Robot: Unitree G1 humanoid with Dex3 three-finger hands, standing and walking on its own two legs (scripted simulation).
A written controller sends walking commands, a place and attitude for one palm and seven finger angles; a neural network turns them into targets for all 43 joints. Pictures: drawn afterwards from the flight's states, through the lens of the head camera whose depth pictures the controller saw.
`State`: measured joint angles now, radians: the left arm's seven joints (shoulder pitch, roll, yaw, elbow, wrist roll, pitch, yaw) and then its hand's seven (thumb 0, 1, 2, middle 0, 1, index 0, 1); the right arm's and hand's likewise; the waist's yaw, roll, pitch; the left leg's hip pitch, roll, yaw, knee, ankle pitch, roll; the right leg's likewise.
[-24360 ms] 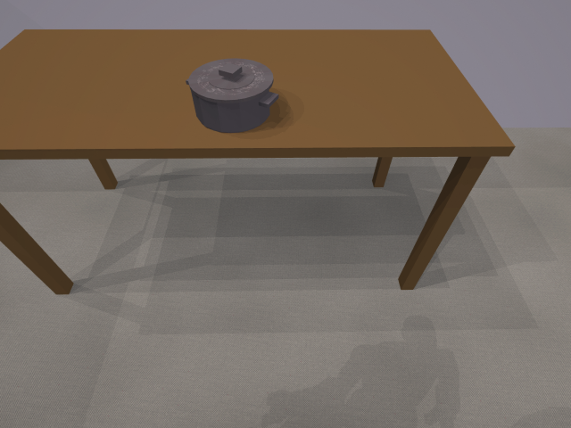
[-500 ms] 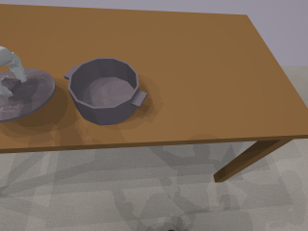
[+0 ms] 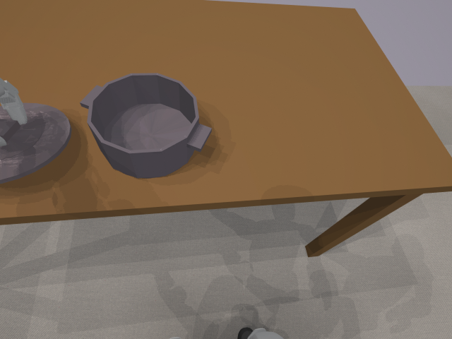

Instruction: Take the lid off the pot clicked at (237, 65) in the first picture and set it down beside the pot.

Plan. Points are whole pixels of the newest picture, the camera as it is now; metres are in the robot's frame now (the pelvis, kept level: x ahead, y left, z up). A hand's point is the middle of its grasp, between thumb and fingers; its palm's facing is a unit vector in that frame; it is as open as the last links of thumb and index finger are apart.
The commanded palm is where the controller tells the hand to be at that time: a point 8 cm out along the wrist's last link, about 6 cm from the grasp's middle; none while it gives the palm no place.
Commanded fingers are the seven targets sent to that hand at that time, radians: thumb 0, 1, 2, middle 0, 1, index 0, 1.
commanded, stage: lower the lid onto the table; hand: left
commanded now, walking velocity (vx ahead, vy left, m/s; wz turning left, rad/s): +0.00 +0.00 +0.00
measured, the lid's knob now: (0, 129) +0.48 +0.36 +0.05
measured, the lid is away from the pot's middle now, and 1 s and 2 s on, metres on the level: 0.24 0.24 0.24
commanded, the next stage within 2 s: open the fingers wide in 0.32 s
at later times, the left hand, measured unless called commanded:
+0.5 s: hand out of the picture +0.46 +0.36 +0.06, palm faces -0.47 -0.14 -0.87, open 7.6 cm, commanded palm +0.48 +0.35 +0.11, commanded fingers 0.00 0.62 0.80 -0.85 -1.08 -0.79 -1.04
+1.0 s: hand out of the picture +0.45 +0.36 +0.06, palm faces -0.45 -0.14 -0.88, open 8.0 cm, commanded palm +0.48 +0.35 +0.11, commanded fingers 0.00 0.19 0.64 -0.47 -0.95 -0.46 -0.95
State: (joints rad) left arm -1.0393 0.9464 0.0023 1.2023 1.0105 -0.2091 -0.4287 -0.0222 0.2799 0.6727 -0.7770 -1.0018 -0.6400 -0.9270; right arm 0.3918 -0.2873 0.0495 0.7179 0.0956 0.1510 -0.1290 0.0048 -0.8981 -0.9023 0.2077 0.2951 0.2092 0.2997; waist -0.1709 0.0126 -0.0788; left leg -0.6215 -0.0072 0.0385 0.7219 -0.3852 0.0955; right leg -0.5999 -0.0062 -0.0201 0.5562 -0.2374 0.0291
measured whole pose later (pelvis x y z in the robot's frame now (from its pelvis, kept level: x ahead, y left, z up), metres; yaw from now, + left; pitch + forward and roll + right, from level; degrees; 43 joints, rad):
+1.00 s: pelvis +0.00 +0.01 -0.01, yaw +0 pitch +18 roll -5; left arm -0.97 0.89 0.04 1.14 1.02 -0.23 -0.34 0.01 0.32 0.68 -0.61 -1.00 -0.52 -0.95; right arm 0.35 -0.27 0.04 0.66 0.08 0.21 -0.10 0.00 -0.90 -0.90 0.21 0.30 0.21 0.30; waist -0.15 0.02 -0.10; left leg -0.67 -0.02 0.04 0.76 -0.40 0.11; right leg -0.65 -0.01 -0.01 0.60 -0.25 0.01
